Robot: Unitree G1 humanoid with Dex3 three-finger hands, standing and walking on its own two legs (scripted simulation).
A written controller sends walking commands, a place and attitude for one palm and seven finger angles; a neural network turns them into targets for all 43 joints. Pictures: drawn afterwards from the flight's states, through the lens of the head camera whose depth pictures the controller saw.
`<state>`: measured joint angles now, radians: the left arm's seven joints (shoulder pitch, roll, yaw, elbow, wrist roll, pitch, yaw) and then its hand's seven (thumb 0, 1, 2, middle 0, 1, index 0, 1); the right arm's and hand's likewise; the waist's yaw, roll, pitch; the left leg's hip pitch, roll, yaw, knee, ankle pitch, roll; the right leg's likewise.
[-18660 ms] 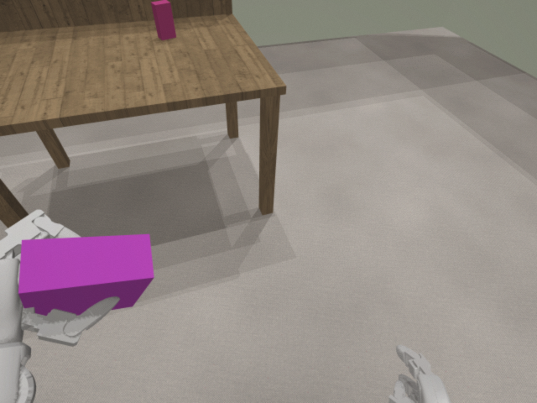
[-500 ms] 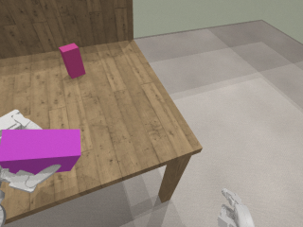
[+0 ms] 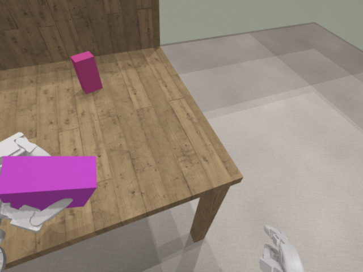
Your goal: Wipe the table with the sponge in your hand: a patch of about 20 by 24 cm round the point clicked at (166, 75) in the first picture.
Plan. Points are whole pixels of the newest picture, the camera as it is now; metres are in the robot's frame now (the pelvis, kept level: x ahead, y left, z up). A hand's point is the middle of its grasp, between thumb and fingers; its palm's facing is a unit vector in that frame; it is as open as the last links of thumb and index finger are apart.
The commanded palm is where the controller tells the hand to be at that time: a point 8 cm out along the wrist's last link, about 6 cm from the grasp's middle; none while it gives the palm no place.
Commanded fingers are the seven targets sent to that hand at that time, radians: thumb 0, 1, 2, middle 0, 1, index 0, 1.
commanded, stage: shuffle to correct the standing spot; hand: left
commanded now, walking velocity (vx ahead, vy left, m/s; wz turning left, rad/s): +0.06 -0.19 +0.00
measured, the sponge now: (64, 185) +0.23 +0.21 +0.14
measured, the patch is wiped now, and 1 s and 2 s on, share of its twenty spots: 0.00 0.00 0.00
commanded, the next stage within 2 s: come to a stop and stand still in 1.34 s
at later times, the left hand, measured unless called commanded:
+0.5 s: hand (40, 183) +0.22 +0.24 +0.16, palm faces +0.30 -0.87 -0.39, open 9.3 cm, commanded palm +0.16 +0.28 +0.18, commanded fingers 0.00 0.10 1.30 -1.20 -1.60 -1.20 -1.60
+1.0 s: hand (40, 180) +0.22 +0.24 +0.16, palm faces +0.30 -0.86 -0.40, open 9.3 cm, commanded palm +0.16 +0.28 +0.18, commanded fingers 0.00 0.10 1.30 -1.20 -1.60 -1.20 -1.60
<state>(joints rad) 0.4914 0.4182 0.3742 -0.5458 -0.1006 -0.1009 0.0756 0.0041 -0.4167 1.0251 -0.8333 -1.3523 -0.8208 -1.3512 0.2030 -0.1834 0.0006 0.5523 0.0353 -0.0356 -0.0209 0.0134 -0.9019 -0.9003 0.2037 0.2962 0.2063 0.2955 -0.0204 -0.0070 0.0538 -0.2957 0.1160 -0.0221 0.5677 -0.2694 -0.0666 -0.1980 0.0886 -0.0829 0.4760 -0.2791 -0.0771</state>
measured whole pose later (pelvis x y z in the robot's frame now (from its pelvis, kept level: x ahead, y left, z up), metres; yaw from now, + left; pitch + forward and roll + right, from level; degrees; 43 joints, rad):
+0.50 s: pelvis +0.00 +0.00 +0.00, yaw +0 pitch +0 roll -2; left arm 0.49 0.41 0.36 -0.54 -0.10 -0.10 0.08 0.00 -0.42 1.03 -0.83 -1.35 -0.82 -1.35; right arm 0.21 -0.19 0.00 0.56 0.04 -0.03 -0.02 0.01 -0.90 -0.90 0.20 0.30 0.21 0.30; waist -0.02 -0.01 0.05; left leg -0.29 0.11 -0.02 0.56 -0.27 -0.07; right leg -0.20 0.09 -0.09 0.48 -0.28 -0.08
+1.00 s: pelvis +0.00 +0.00 +0.00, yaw +1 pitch +0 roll -2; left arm 0.49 0.42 0.37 -0.55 -0.10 -0.10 0.09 0.00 -0.42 1.03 -0.83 -1.36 -0.82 -1.35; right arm 0.20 -0.19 0.00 0.56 0.04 -0.03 -0.02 0.01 -0.90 -0.90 0.20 0.30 0.21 0.30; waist -0.02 0.00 0.05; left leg -0.29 0.11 -0.03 0.56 -0.27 -0.07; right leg -0.19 0.09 -0.10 0.47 -0.28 -0.08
